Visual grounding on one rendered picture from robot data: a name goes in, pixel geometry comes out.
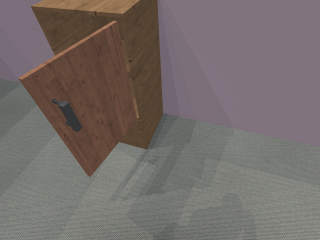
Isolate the cupboard door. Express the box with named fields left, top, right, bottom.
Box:
left=18, top=21, right=137, bottom=177

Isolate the handle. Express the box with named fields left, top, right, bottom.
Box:
left=51, top=99, right=82, bottom=132

